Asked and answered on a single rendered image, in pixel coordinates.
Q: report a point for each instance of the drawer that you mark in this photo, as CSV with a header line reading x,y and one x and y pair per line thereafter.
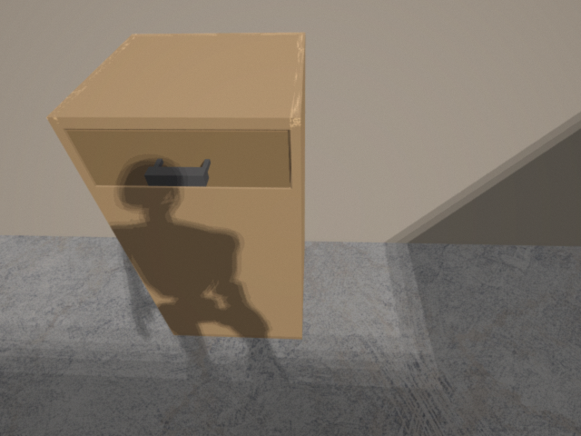
x,y
239,158

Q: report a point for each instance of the cabinet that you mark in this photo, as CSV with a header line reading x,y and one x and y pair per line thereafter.
x,y
217,261

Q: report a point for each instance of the handle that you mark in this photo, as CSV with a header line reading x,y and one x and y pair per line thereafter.
x,y
177,176

